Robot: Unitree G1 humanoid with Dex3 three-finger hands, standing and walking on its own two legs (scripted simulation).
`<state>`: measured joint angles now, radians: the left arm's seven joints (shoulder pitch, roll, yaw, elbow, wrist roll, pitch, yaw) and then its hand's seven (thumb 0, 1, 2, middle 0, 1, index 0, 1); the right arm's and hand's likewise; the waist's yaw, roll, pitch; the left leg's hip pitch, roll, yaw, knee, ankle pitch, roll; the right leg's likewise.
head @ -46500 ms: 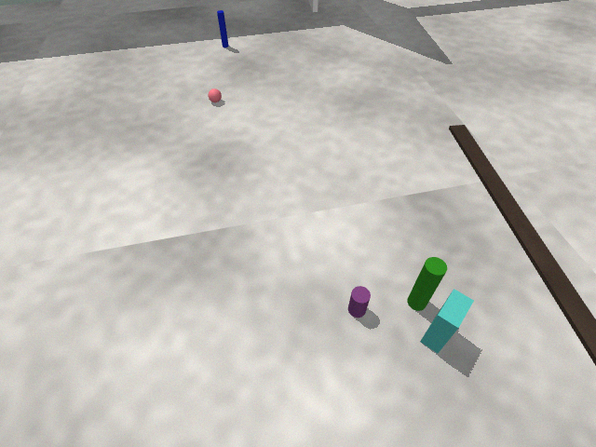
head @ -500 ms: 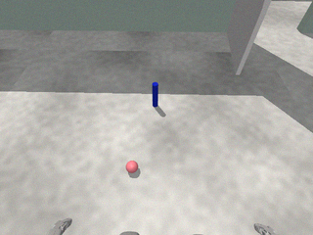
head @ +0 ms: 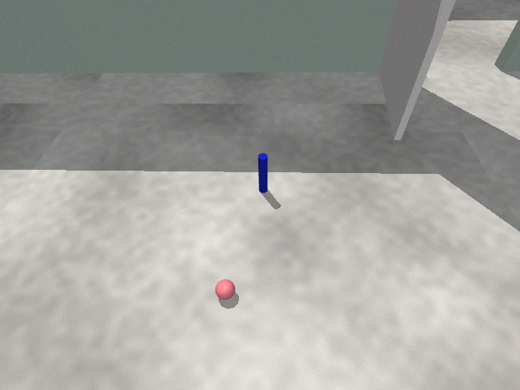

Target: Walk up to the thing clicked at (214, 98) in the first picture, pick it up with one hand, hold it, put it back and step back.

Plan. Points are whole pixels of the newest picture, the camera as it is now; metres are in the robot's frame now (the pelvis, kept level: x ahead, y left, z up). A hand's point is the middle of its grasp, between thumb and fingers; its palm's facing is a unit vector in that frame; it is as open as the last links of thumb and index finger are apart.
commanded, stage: stand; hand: left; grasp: from above
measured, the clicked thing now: (225, 289) +0.61 +0.19 -0.74
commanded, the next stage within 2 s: step back in 1.72 s
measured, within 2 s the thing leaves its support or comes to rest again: neither
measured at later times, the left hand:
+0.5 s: hand out of the picture +0.06 +0.23 -0.16, palm faces +0.01 -0.94 -0.33, open 7.4 cm
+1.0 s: hand out of the picture +0.09 +0.24 -0.15, palm faces +0.00 -0.94 -0.34, open 7.4 cm
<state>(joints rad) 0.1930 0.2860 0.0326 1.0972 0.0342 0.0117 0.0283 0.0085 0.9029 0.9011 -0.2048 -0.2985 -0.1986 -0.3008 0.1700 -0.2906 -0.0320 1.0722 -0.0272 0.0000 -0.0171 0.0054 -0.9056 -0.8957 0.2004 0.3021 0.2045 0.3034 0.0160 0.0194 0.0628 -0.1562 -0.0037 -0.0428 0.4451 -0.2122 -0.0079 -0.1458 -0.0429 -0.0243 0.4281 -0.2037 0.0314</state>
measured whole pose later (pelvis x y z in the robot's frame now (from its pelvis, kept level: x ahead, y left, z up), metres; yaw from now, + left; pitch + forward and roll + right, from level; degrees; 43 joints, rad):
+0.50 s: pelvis +0.01 -0.01 +0.00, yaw +0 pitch -4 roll +0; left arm 0.13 0.30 0.03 1.16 0.02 0.00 0.02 0.01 0.90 0.90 -0.20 -0.30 -0.20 -0.30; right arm 0.15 -0.32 -0.02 1.13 -0.02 0.00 -0.01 0.00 -0.91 -0.90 0.20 0.30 0.20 0.30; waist 0.01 0.02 0.07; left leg -0.13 0.01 -0.04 0.38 -0.18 -0.02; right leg -0.12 -0.03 -0.03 0.36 -0.18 0.02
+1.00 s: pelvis +0.02 -0.01 +0.01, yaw -1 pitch -3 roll +0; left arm 0.10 0.31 0.03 1.16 0.02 0.00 0.01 0.01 0.90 0.90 -0.20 -0.30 -0.20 -0.30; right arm 0.11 -0.33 -0.01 1.13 -0.02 -0.01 -0.01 0.00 -0.91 -0.90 0.20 0.30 0.20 0.30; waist 0.00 0.02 0.07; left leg -0.11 0.01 -0.04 0.35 -0.19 -0.02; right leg -0.10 -0.03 -0.02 0.34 -0.18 0.02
